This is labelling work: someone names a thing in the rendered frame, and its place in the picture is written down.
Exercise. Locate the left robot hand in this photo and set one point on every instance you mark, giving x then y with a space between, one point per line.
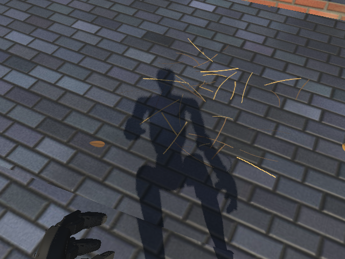
57 244

